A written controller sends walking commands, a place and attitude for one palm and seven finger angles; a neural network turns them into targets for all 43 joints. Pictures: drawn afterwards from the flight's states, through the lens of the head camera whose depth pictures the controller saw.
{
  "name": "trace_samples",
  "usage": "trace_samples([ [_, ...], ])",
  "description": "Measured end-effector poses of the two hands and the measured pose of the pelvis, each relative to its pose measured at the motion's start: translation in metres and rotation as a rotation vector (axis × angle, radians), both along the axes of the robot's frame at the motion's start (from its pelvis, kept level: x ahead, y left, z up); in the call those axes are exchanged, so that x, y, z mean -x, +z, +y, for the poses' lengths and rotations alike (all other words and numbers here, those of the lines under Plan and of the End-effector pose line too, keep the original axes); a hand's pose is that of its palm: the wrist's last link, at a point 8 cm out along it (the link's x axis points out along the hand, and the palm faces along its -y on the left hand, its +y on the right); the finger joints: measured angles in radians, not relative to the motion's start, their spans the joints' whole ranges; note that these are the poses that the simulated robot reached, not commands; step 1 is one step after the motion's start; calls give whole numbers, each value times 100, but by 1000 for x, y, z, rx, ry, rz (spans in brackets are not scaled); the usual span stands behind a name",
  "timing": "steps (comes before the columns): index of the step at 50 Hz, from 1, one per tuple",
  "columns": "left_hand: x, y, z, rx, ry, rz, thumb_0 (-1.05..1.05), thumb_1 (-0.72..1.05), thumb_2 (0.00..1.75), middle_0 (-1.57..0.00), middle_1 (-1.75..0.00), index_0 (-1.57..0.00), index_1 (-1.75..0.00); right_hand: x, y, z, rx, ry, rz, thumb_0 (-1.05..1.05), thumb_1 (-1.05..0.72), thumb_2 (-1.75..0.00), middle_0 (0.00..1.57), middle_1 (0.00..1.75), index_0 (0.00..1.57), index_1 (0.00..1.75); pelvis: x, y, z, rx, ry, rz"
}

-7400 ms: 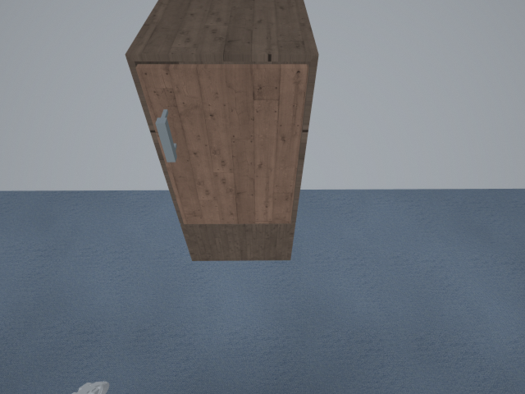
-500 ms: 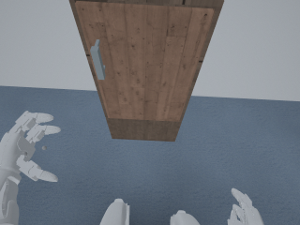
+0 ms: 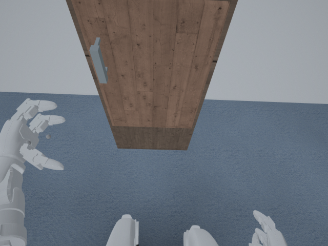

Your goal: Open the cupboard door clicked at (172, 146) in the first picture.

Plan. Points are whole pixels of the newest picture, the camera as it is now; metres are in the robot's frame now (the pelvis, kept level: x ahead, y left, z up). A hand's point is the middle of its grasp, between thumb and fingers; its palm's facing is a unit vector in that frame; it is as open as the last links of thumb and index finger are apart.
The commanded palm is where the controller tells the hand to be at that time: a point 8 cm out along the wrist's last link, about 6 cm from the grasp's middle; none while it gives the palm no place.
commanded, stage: move the hooked fingers beside the handle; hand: left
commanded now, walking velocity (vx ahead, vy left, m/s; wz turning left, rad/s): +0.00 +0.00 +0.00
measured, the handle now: (100, 61) +0.62 +0.21 +0.05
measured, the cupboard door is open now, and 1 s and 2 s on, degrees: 0 0 0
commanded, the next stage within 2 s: none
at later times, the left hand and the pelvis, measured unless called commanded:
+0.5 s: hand (60, 107) +0.43 +0.27 +0.06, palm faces +0.00 -1.00 -0.01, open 14.0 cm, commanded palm +0.41 +0.32 +0.05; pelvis +0.00 +0.01 -0.01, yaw -1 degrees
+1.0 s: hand (73, 82) +0.51 +0.26 +0.06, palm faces +0.01 -1.00 -0.02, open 14.0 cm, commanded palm +0.51 +0.30 +0.05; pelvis -0.01 +0.01 -0.02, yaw -3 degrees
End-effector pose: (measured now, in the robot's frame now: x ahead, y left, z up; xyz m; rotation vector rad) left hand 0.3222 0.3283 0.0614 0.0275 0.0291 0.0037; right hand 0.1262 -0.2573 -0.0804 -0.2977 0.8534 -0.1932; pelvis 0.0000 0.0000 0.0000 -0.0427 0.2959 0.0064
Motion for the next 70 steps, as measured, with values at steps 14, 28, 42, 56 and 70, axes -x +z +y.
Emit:
trace_samples([
  [14, -42, -5, 0, 11, -7, -11, -1, -50, 30, -30, -120, -30, -120, 43, -9, -1, 18, -68, 156, 1, -90, -90, 20, 30, 20, 30, 1, -1, 9, 5, -11, 30],
  [28, -94, -3, -2, 12, -7, -18, -1, -50, 30, -30, -120, -30, -120, 72, -20, 2, 27, -103, 272, 1, -90, -90, 20, 30, 20, 30, 5, -9, 14, 13, -16, 70],
  [42, -142, -3, -9, 5, 3, -19, -1, -50, 30, -30, -120, -30, -120, 112, -30, 0, 35, -165, 414, 1, -90, -90, 20, 30, 20, 30, 7, -19, 14, 20, -28, 120],
  [56, -187, 0, -14, 2, 0, -3, -1, -50, 30, -30, -120, -30, -120, 144, -34, 0, 47, -210, 516, 0, -90, -90, 20, 30, 20, 30, 10, -29, 13, 35, -34, 172],
  [70, -224, -10, -6, 2, 6, 16, -1, -49, 30, -30, -120, -30, -120, 166, -39, 14, 46, -249, 589, 0, -90, -90, 20, 30, 20, 30, 10, -42, 19, 54, -53, 232],
])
